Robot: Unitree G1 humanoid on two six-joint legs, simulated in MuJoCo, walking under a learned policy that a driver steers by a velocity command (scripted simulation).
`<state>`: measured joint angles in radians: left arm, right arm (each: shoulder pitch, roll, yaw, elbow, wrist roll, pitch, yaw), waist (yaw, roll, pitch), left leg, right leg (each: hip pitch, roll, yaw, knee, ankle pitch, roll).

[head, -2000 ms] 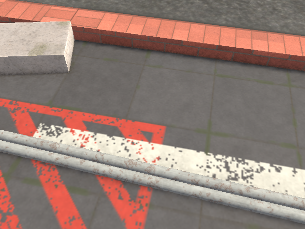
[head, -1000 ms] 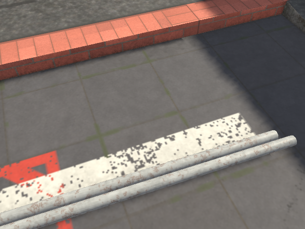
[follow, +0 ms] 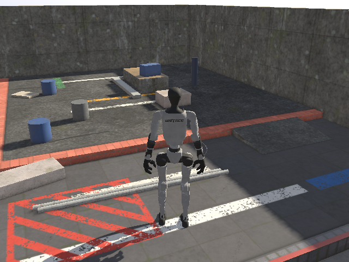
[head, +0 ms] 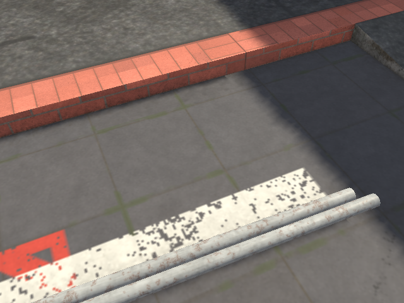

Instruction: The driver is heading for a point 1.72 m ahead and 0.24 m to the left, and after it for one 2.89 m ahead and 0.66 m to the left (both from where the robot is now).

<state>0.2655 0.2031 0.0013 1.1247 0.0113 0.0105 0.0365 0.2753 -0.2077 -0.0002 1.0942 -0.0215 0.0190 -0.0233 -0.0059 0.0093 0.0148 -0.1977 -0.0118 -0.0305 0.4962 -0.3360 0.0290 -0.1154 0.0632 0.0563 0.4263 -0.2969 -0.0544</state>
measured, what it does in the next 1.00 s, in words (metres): walks ahead: right foot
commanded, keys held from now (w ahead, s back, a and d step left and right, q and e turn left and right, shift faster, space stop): w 0.84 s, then no key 0.16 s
